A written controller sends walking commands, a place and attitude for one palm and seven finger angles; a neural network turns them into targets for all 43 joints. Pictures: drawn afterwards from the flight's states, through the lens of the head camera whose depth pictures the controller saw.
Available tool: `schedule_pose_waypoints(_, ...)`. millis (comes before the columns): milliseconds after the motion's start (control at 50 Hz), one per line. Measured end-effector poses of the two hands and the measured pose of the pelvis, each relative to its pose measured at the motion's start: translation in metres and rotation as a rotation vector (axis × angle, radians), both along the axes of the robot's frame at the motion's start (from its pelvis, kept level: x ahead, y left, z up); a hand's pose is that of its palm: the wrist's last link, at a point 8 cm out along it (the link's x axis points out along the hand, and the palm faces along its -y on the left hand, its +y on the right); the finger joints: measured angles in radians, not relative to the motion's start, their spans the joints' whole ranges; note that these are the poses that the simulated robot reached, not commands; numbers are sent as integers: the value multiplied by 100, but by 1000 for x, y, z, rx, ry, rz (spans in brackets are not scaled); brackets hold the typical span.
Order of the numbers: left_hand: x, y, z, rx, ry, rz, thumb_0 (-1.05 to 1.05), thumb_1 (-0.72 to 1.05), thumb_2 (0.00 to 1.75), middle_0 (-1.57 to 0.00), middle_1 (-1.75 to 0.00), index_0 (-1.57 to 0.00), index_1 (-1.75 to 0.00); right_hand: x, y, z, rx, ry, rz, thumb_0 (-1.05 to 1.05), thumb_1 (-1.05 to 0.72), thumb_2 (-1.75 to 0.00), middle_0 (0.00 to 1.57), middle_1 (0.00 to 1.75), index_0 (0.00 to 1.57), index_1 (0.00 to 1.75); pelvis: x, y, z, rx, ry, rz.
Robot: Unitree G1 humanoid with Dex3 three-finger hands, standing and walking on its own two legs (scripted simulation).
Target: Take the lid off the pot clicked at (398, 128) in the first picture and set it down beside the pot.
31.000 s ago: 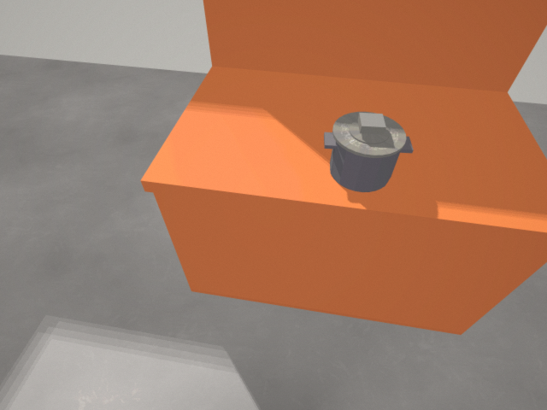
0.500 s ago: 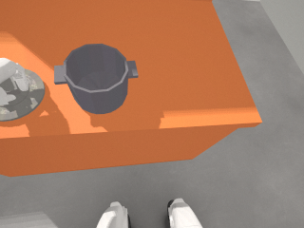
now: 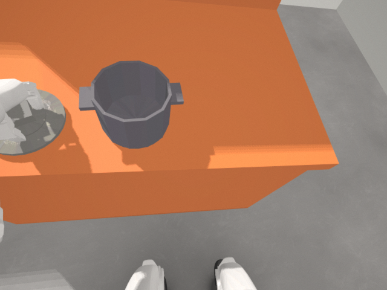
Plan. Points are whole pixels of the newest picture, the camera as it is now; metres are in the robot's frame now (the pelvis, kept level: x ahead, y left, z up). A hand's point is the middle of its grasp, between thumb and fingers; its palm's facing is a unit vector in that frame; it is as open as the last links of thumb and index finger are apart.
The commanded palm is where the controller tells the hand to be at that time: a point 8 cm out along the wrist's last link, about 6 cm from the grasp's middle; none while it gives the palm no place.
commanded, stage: open the fingers wide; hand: left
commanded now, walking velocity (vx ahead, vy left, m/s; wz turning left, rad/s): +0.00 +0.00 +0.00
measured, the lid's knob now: (16, 112) +0.48 +0.36 -0.01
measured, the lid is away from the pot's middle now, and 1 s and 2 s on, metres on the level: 0.24 0.24 0.24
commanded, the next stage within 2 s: raise the empty hand in 0.26 s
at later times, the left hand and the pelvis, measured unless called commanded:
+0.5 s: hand (6, 125) +0.43 +0.35 +0.01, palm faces -0.45 -0.09 -0.89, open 11.0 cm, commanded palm +0.47 +0.33 +0.07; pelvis -0.01 +0.00 +0.00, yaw +1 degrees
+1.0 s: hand out of the picture +0.44 +0.34 +0.07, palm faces -0.44 -0.11 -0.89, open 11.0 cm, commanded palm +0.48 +0.33 +0.12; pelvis +0.01 +0.00 +0.02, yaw +1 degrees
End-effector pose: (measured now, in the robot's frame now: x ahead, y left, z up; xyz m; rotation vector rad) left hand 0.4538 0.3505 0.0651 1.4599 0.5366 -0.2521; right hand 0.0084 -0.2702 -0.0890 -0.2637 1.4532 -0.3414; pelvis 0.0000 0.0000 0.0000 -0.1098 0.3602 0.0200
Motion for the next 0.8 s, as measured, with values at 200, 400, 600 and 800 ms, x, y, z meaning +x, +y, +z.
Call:
schedule_pose_waypoints(200,-9,0,-1,-13,-7,9,0,7,52,-28,-93,-33,-96,5,-1,1,7,-14,7,1,-90,-90,20,30,21,30,0,-2,2,2,-15,6)
schedule_pose_waypoints(400,-14,3,-2,-15,-16,9,0,7,49,-28,-93,-30,-95,5,-5,3,-9,-28,24,1,-90,-90,20,30,21,30,-4,-3,1,1,-20,8)
schedule_pose_waypoints(600,-18,3,19,0,-47,19,0,7,49,-30,-94,-30,-96,3,-4,4,-2,-27,20,1,-90,-90,20,30,21,30,-5,-2,5,4,-42,19)
schedule_pose_waypoints(800,-14,-4,40,8,-33,7,0,7,48,-31,-95,-31,-96,5,-2,9,1,-66,18,1,-90,-90,20,30,21,30,-3,-3,12,13,-68,19)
